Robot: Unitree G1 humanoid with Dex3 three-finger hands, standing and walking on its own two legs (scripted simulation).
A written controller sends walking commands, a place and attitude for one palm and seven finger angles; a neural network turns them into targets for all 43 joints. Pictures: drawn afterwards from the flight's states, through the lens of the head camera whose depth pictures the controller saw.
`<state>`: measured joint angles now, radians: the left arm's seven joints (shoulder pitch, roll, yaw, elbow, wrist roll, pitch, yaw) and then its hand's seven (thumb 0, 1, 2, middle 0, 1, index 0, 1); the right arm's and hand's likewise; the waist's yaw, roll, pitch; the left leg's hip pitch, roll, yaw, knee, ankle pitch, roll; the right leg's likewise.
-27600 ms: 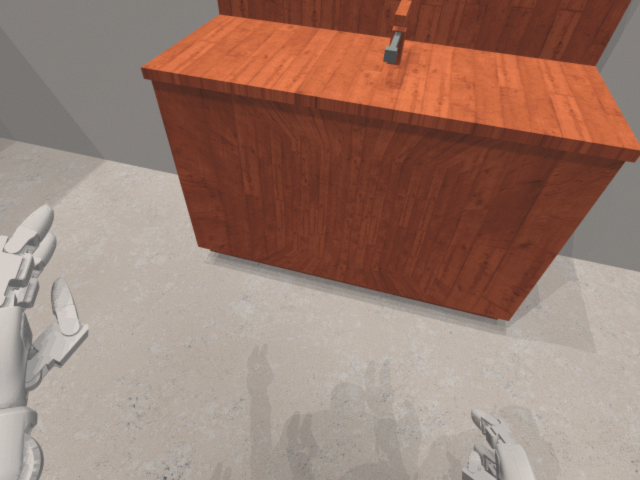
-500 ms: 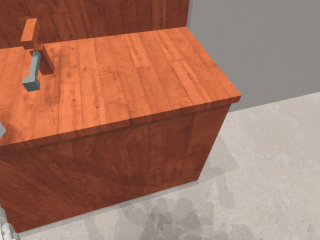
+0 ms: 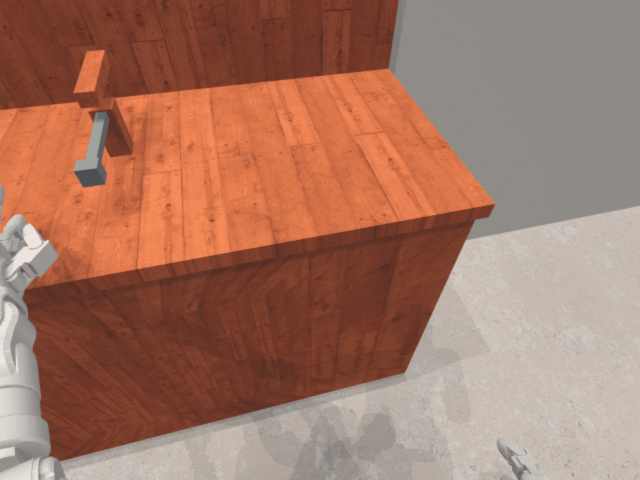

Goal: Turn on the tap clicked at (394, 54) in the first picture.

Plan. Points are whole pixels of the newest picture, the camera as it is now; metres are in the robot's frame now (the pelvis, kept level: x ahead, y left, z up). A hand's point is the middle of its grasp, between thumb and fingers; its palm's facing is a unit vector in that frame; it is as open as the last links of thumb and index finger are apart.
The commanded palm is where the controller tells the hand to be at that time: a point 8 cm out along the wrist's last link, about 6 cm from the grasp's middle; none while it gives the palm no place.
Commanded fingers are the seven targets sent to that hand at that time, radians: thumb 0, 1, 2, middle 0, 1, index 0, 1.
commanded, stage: push the lever round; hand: left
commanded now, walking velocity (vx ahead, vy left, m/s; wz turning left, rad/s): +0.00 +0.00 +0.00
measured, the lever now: (91, 172) +0.46 +0.35 +0.13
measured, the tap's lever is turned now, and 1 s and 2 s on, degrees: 0 0 0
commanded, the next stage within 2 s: none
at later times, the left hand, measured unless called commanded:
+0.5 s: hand (70, 246) +0.34 +0.33 +0.12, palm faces +0.54 -0.84 -0.06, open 7.8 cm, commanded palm +0.30 +0.36 +0.12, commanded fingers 0.00 0.90 0.90 -0.15 -0.15 -0.15 -0.15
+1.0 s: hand (107, 235) +0.37 +0.29 +0.11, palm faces +0.61 -0.79 -0.04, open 7.8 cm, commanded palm +0.32 +0.32 +0.12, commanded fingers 0.00 0.90 0.90 -0.15 -0.15 -0.15 -0.15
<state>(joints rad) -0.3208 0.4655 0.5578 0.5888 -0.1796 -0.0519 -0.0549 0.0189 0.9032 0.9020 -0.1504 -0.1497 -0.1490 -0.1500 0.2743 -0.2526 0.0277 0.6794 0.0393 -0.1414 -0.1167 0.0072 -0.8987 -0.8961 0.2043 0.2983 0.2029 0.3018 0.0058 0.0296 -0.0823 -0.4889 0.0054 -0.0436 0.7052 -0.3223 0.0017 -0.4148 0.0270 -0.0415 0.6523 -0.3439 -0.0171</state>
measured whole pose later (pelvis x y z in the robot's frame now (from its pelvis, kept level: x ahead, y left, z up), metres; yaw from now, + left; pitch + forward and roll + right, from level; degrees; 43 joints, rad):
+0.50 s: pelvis -0.01 -0.02 +0.00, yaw +0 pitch +6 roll -1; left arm -0.34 0.46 0.56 0.61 -0.17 -0.07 -0.01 0.02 0.90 0.90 -0.15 -0.15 -0.15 -0.15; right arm 0.29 -0.27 0.01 0.71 0.04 -0.12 -0.12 0.01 -0.90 -0.90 0.20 0.30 0.20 0.30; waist -0.01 0.03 -0.07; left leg -0.49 0.02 -0.05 0.71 -0.31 -0.02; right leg -0.43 0.05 -0.05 0.67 -0.35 -0.04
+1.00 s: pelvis +0.00 -0.01 +0.00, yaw +0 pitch +5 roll -1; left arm -0.35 0.31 0.45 0.50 -0.12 -0.02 0.24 0.02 0.90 0.90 -0.15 -0.15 -0.15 -0.15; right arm 0.26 -0.24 0.01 0.73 0.02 -0.11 -0.11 0.01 -0.90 -0.90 0.20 0.30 0.20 0.30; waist -0.01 0.03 -0.08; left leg -0.46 0.01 -0.04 0.69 -0.31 -0.01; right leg -0.40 0.03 -0.04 0.65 -0.34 -0.02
